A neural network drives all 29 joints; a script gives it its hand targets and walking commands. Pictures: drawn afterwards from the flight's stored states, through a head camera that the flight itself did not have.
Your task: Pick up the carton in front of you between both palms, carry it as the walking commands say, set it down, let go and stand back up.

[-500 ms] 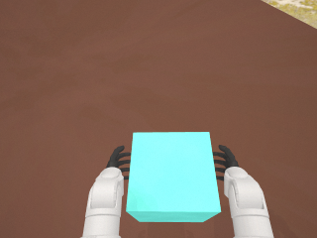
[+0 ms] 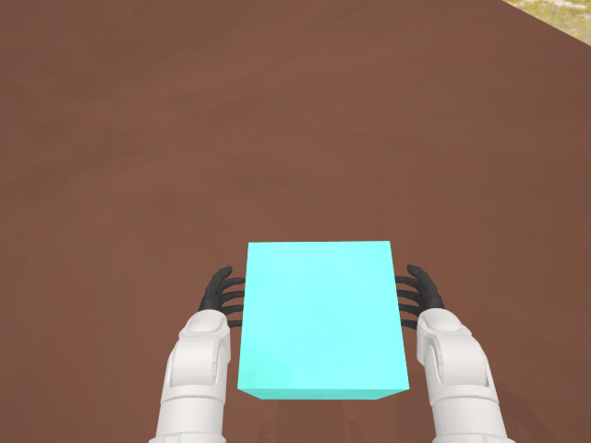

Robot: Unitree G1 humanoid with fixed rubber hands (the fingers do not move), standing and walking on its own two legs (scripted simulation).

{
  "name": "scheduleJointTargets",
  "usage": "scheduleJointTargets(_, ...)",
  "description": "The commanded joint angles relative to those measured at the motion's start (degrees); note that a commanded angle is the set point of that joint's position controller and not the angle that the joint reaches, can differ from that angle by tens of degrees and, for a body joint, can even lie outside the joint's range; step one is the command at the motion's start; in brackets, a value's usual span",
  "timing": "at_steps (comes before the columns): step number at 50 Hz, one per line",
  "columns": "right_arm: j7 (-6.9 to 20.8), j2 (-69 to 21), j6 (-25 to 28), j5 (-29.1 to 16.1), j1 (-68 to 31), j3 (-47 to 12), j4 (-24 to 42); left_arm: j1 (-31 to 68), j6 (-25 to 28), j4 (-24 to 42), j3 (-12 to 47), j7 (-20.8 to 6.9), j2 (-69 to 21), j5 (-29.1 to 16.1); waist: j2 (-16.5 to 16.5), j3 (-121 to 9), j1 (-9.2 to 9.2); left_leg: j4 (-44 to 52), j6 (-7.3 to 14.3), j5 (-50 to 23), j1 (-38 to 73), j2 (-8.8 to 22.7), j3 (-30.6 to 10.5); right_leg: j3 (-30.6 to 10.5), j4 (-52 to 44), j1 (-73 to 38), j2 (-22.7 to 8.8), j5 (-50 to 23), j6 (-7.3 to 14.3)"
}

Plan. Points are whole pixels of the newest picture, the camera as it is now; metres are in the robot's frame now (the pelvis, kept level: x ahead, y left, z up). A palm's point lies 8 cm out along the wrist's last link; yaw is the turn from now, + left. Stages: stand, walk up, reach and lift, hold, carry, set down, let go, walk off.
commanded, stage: carry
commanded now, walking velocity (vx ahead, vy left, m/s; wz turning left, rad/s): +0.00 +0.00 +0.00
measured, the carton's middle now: (318, 328) +0.33 +0.00 -0.07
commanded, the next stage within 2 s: hold in 0.36 s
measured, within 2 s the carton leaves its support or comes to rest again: neither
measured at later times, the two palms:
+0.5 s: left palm (230, 321) +0.28 +0.12 +0.04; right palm (453, 334) +0.26 -0.17 +0.04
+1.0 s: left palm (221, 292) +0.32 +0.14 +0.05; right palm (443, 343) +0.24 -0.15 +0.06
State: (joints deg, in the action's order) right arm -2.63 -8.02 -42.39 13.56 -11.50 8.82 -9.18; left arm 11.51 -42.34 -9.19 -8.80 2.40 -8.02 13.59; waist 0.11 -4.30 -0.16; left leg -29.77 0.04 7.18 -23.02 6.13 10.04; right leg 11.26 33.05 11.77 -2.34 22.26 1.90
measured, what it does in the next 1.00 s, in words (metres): shifts its weight, turning right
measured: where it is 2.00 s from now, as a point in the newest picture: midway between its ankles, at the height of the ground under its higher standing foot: outside the picture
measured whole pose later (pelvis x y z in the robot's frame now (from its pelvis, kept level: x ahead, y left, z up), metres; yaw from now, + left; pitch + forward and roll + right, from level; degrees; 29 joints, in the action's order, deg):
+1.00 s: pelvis +0.00 +0.07 +0.01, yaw -16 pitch -6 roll +0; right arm 1.0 -9.1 -38.5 17.0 -16.5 14.7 -19.7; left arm 15.4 -41.4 -15.2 -13.0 -0.2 -8.8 17.9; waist 2.9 0.5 -0.6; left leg -21.3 0.7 7.0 -8.0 -2.0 -2.1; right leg -8.2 22.2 2.5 -0.9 13.9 -1.2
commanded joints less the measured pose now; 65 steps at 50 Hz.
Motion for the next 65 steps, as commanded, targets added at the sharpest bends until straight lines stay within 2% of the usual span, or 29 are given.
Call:
scheduleJointTargets(1, 14.6, -52.8, 2.6, -15.4, -25.9, -32.2, 4.3, 25.8, 2.5, 4.2, 32.0, -14.6, -52.5, -15.3, 0.2, -13.2, 0.08, 1.7, 0.9, -8.2, 10.8, 3.7, -4.5, -6.1, -7.7, 2.2, -7.1, -13.4, -0.2)
scheduleJointTargets(18, 14.8, -53.4, 2.5, -15.5, -25.7, -32.4, 3.9, 25.7, 2.4, 4.0, 32.1, -14.8, -52.9, -15.5, 0.2, -13.8, 0.03, 1.3, 0.7, -9.0, 10.9, 3.6, -4.0, -5.9, -7.1, 1.9, -7.1, -15.0, 0.0)
scheduleJointTargets(19, 15.1, -55.3, 4.0, -14.2, -22.1, -30.8, 0.8, 20.4, 2.8, 5.7, 31.0, -15.0, -52.9, -14.9, 9.3, -6.8, -0.41, 2.4, 1.6, -13.8, 31.3, -13.1, -11.6, -19.9, -14.4, 10.1, 2.0, -33.1, -0.6)
scheduleJointTargets(20, 14.1, -54.0, 5.8, -12.1, -20.0, -29.3, -0.2, 23.0, 3.7, 8.2, 31.3, -15.0, -50.9, -15.0, 7.8, -8.6, 1.60, 2.6, 1.4, -17.6, 30.0, -12.3, -13.7, -20.1, -12.9, 5.3, 2.4, -38.6, -0.6)
scheduleJointTargets(21, 13.6, -53.3, 6.7, -11.6, -20.9, -28.6, 0.7, 23.7, 4.2, 7.7, 32.1, -14.8, -51.3, -14.9, 5.6, -10.7, 1.63, 3.8, 1.1, -18.6, 29.8, -11.9, -14.3, -19.6, -12.0, 1.0, 3.1, -42.1, -1.5)
scheduleJointTargets(22, 12.9, -52.1, 7.2, -10.5, -19.2, -27.0, -0.7, 24.4, 4.5, 8.5, 32.9, -15.1, -50.5, -15.5, 4.0, -10.8, 2.49, 4.7, 0.5, -19.2, 25.9, -11.8, -14.4, -18.8, -13.2, -5.3, 4.0, -38.9, -1.4)
scheduleJointTargets(23, 12.8, -52.0, 7.4, -10.6, -20.8, -26.7, -0.3, 25.5, 4.7, 8.4, 33.6, -15.2, -50.9, -15.6, 2.8, -11.1, 2.05, 5.4, 0.1, -17.5, 25.2, -11.9, -14.1, -18.3, -13.2, -7.1, 4.4, -38.4, -2.2)
scheduleJointTargets(24, 12.9, -52.4, 7.4, -11.1, -21.7, -26.8, -0.8, 25.4, 5.0, 7.5, 33.7, -15.3, -50.7, -15.6, 2.5, -11.3, 2.06, 5.7, -0.2, -16.3, 24.5, -12.3, -13.5, -18.2, -13.7, -9.2, 4.7, -36.8, -2.0)
scheduleJointTargets(25, 13.2, -53.2, 7.4, -11.5, -23.3, -27.5, -1.3, 25.9, 5.3, 6.9, 33.8, -15.4, -50.7, -15.1, 3.3, -10.4, 1.25, 6.2, -0.3, -12.7, 24.8, -12.5, -13.2, -17.9, -14.5, -7.6, 4.9, -31.2, -2.1)
scheduleJointTargets(27, 14.4, -54.1, 7.2, -12.8, -25.8, -29.2, -1.5, 25.0, 5.4, 5.0, 32.4, -15.4, -51.1, -13.5, 2.6, -9.3, -0.29, 7.0, -0.3, -10.5, 24.0, -13.3, -12.6, -17.5, -14.6, -7.7, 5.2, -29.6, -2.7)
scheduleJointTargets(29, 15.4, -54.6, 6.9, -13.7, -28.4, -30.3, -2.2, 24.5, 5.5, 2.3, 30.4, -15.4, -51.6, -12.0, 3.4, -8.2, -1.96, 8.0, -0.2, -7.2, 23.2, -13.5, -12.4, -17.0, -15.4, -6.9, 5.3, -24.3, -3.1)
scheduleJointTargets(32, 16.8, -54.8, 6.4, -14.4, -31.4, -30.5, -3.4, 25.1, 5.3, -1.5, 28.3, -15.7, -53.2, -10.7, 2.7, -6.4, -2.71, 8.8, 0.2, -4.1, 24.4, -13.5, -12.1, -16.7, -16.3, -3.7, 5.5, -18.4, -3.2)
scheduleJointTargets(37, 18.0, -54.9, 6.1, -13.7, -32.9, -28.4, -5.8, 27.8, 4.7, -4.9, 27.0, -16.7, -55.5, -10.5, 0.7, -5.7, -1.72, 9.7, -0.3, -1.6, 27.9, -12.8, -11.8, -16.2, -17.2, 1.2, 6.4, -11.7, -2.4)
scheduleJointTargets(43, 18.7, -55.3, 6.1, -12.2, -32.7, -25.3, -7.8, 31.3, 4.2, -5.0, 28.2, -17.9, -57.0, -11.6, -1.2, -7.2, 0.28, 10.9, -1.3, 0.4, 31.3, -11.1, -12.8, -15.1, -17.1, 3.8, 7.6, -7.5, -1.0)
scheduleJointTargets(53, 19.2, -55.3, 6.2, -10.9, -33.3, -22.4, -9.2, 32.4, 3.5, -5.2, 28.0, -18.4, -57.1, -12.0, -2.3, -7.5, 0.62, 12.1, -2.3, 2.4, 32.7, -9.0, -15.0, -15.2, -16.4, 4.1, 8.1, -6.3, -0.1)
scheduleJointTargets(65, 18.8, -55.1, 5.8, -11.3, -32.9, -23.3, -7.6, 30.6, 3.3, -5.0, 27.7, -17.8, -56.5, -11.9, -2.0, -8.0, 0.05, 11.5, -2.1, -4.9, 34.1, -9.5, -13.9, -15.3, -16.9, 2.6, 8.4, -10.2, -0.6)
